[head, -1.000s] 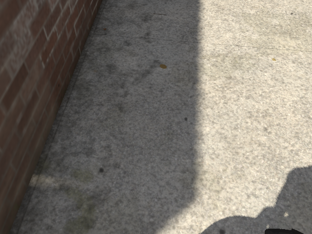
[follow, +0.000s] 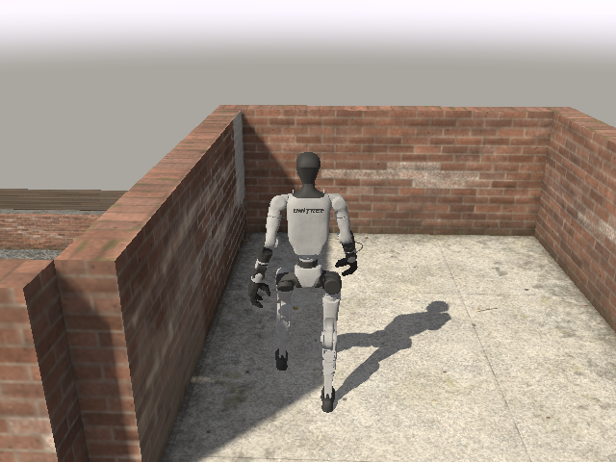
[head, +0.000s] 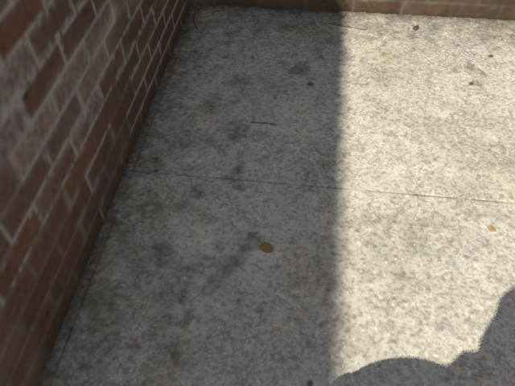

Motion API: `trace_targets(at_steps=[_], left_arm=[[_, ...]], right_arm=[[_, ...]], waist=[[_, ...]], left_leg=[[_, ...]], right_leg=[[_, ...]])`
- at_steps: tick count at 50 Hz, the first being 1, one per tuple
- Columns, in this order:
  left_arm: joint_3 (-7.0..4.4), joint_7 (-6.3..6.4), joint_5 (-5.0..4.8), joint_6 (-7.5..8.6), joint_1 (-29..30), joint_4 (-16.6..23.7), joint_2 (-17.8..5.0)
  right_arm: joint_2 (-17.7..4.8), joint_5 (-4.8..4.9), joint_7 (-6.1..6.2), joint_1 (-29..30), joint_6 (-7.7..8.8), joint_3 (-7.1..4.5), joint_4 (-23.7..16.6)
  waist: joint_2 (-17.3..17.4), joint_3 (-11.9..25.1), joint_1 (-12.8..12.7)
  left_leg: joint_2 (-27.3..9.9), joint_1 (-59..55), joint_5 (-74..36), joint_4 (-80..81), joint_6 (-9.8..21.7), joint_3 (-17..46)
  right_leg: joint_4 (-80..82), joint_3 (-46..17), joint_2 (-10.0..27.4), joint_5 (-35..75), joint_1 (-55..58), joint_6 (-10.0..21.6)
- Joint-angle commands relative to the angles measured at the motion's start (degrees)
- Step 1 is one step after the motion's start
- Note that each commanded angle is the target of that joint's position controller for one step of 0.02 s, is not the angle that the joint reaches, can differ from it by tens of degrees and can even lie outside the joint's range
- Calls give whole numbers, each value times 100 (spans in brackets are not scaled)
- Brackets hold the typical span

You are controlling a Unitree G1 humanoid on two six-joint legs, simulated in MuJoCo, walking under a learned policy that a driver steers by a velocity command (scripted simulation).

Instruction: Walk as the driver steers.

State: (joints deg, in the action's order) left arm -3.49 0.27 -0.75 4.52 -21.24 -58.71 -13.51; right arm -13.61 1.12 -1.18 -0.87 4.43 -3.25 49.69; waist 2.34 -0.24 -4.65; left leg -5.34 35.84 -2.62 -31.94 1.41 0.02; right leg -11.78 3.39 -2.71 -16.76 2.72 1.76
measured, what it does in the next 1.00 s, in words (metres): walks ahead: left foot, then right foot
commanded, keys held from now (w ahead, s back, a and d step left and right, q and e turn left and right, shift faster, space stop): w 1.00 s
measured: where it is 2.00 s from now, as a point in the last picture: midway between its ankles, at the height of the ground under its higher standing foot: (290, 252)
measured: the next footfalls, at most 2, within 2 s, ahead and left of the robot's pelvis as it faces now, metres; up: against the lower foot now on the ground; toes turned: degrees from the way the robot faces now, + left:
left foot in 0.08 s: +0.24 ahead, +0.13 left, +0.00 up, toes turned +3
right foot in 0.64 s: +0.55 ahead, -0.11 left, +0.00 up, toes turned -3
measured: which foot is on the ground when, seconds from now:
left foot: up 0.00-0.06, down 0.08-0.66, up 0.68-1.00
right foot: down 0.00-0.08, up 0.10-0.62, down 0.64-1.00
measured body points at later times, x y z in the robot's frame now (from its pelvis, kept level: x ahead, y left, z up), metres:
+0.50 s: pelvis +0.28 +0.04 +0.01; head +0.30 +0.04 +0.46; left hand +0.46 +0.29 -0.11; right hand +0.27 -0.23 -0.13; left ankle +0.20 +0.13 -0.74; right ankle +0.48 -0.13 -0.69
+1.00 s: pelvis +0.57 -0.02 +0.01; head +0.58 -0.03 +0.46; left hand +0.56 +0.25 -0.13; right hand +0.74 -0.28 -0.10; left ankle +0.75 +0.17 -0.67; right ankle +0.51 -0.10 -0.74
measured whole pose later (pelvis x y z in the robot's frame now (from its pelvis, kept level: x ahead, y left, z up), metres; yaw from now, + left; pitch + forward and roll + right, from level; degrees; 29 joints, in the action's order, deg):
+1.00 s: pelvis +0.57 -0.02 +0.01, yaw +0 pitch +2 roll -1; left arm -3.3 0.0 -0.2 5.1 -19.9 -57.5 -13.2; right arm -15.1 0.6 0.2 -4.6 4.1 -4.3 51.3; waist 2.3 0.2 -3.5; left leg -7.9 39.9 -2.7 -40.8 0.4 2.0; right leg -12.0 3.5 -3.4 -11.4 -2.4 3.4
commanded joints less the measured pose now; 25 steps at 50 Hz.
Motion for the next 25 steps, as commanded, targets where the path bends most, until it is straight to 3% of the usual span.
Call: trace_targets(at_steps=[1,2,3,4,5,6,7,8,9,10,11,13,15,18,21,25], left_arm=[[-225,54,-30,-56,-224,75,-1012],[-243,61,-31,-78,-106,105,-1070],[-241,65,-43,-106,49,142,-1071],[-181,66,-17,-121,99,200,-918],[-51,48,70,-72,-270,333,-518],[100,-5,63,71,-612,280,-67],[-62,-40,-103,182,-99,343,-685],[-102,-44,-191,245,391,509,-858],[-117,-3,-145,254,633,536,-836],[-157,29,-81,204,652,527,-773],[-163,35,-62,120,510,494,-655],[-150,51,-53,-5,411,466,-446],[-167,67,-2,-53,754,598,-477],[-169,36,53,-34,1316,785,-454],[-110,-28,26,7,1899,940,-343],[-41,-134,-25,38,2550,1165,-335]], right_arm=[[-484,29,-102,604,138,-72,-528],[-611,24,-107,321,151,-126,-471],[-777,2,-96,-295,157,-223,-297],[-1077,-28,-55,-1311,153,-371,19],[-1574,-141,-8,-2216,142,-498,194],[-1577,-87,-41,-2446,117,-460,283],[-1120,-38,-37,-2248,126,-319,256],[-946,-29,-18,-1709,137,-259,141],[-811,-90,-22,-1284,146,-210,55],[-654,-155,-40,-1031,164,-165,27],[-540,-197,-57,-941,181,-130,44],[-576,-158,-46,-1031,203,-136,122],[-764,-153,25,-1225,214,-177,206],[-832,-131,122,-1495,172,-184,307],[-860,-86,162,-1749,150,-179,400],[-910,-40,175,-2183,78,-202,618]], waist=[[-674,-405,156],[-762,-218,347],[-783,154,707],[-652,791,1121],[230,1709,1165],[1359,2329,1014],[905,1839,1119],[641,1054,1013],[187,648,846],[118,368,641],[225,324,466],[241,201,352],[139,7,374],[71,-127,496],[101,-250,676],[87,-455,895]], left_leg=[[116,96,472,281,190,-54],[263,-394,662,327,280,-167],[464,-1290,646,436,409,-344],[408,-2780,476,322,605,-256],[-961,-5003,673,213,1231,1597],[-1777,-6027,1610,1139,1784,3916],[-1567,-5713,2172,1367,1520,3718],[-1410,-4867,1880,1493,1306,2906],[-1219,-3997,1394,1672,1218,2324],[-1031,-3301,976,1860,1160,1875],[-895,-2904,846,2033,1125,1608],[-799,-2562,705,2308,1187,1257],[-797,-2538,474,2485,1240,1050],[-689,-2726,200,2562,1135,714],[-519,-2778,197,2595,987,352],[-719,-3405,234,2420,974,298]], right_leg=[[-124,-728,1823,2563,228,808],[-440,-676,1805,3361,267,738],[-1130,-507,1642,4285,180,628],[-2309,-279,1327,4318,-392,455],[-4424,5,743,2467,-2293,141],[-5833,-531,-82,-1579,-3811,-29],[-6429,-1042,256,-1602,-4454,93],[-6398,-846,554,-1064,-4715,175],[-6125,-724,816,-530,-4489,184],[-5802,-721,996,-212,-4166,175],[-5608,-761,1111,-27,-3810,174],[-5237,-706,1176,118,-3666,109],[-4729,-678,1215,590,-4017,-9],[-3746,-632,1174,1542,-4329,-133],[-2769,-430,978,2263,-4094,-143],[-2092,-342,821,2202,-4162,-89]])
